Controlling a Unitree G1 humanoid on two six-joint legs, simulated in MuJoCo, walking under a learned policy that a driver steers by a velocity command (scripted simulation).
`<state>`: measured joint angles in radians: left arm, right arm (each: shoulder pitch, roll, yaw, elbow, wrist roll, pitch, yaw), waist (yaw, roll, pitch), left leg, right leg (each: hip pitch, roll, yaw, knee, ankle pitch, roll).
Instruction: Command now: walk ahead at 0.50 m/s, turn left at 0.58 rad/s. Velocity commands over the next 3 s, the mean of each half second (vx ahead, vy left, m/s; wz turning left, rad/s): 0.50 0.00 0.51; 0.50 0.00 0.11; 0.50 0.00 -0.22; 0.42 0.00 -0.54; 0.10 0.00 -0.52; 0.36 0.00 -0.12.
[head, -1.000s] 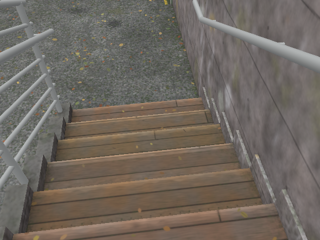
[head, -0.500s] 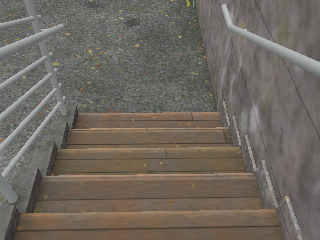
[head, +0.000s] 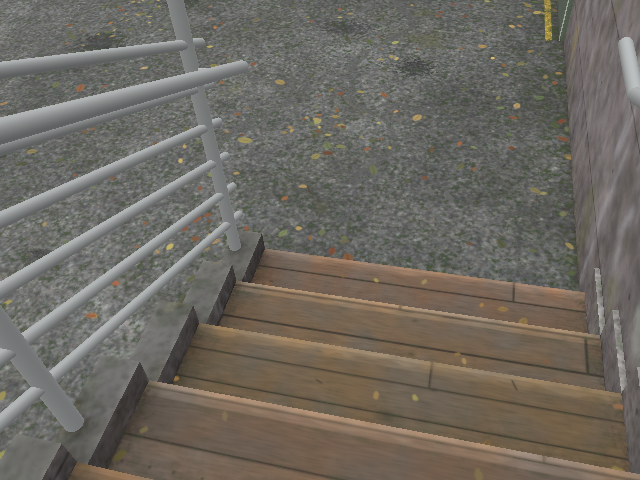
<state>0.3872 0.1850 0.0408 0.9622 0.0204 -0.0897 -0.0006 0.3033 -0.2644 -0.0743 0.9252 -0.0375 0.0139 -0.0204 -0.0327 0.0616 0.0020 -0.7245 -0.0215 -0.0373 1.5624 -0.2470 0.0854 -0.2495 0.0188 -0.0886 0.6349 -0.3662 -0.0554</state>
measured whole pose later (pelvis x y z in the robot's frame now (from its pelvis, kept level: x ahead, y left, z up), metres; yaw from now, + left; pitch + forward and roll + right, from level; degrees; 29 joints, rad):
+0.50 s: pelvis +0.26 +0.04 -0.15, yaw +14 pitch +0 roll -1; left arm 0.61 0.15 0.01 1.07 0.00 -0.06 0.03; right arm 0.00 -0.19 -0.04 0.93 -0.03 -0.02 0.03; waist 0.11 0.01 0.06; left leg -0.35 -0.07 0.09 0.53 -0.18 0.14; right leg -0.23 -0.06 -0.10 1.65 -0.77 -0.06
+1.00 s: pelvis +0.53 +0.05 -0.24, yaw +16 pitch -1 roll +4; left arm 0.06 0.23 0.04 0.87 0.00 -0.02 -0.05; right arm 0.50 -0.19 -0.05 1.02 -0.03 -0.06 -0.08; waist -0.13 -0.03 0.00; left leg -0.14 -0.09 0.04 1.03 -0.87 0.04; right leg -0.37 -0.09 0.08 0.40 0.27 -0.04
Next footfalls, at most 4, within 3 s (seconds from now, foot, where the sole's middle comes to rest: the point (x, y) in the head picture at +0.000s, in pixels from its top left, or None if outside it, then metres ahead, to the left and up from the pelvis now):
0.44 left None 0.36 0.12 -0.91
1.02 right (368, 462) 0.71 -0.04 -1.06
1.44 left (269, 418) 0.84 0.22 -1.06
1.86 right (326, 377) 1.05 0.06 -1.21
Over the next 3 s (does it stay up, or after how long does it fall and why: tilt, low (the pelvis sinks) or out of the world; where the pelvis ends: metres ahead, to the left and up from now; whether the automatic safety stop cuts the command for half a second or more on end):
stays up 1.22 0.09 -0.60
